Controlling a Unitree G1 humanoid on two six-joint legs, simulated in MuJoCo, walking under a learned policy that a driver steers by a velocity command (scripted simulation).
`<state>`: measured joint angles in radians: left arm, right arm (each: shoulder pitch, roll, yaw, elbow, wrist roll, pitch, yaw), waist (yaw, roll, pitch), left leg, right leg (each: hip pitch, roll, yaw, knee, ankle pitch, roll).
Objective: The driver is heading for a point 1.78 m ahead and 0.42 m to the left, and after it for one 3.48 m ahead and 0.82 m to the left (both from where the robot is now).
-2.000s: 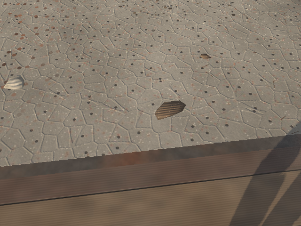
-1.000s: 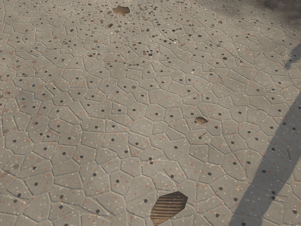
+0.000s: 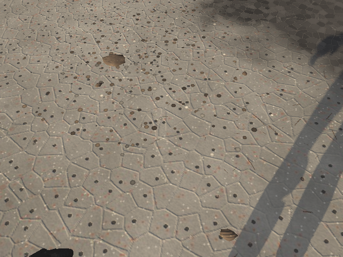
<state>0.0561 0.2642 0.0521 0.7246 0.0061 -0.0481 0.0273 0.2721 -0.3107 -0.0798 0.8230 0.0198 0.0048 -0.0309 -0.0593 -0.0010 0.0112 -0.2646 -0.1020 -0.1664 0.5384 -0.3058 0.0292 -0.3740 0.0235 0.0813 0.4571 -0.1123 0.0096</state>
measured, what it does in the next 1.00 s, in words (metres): steps on the spot, turning left: left foot, then right foot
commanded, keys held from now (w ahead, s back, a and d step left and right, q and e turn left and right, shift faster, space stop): q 0.56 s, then no key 0.12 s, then e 0.32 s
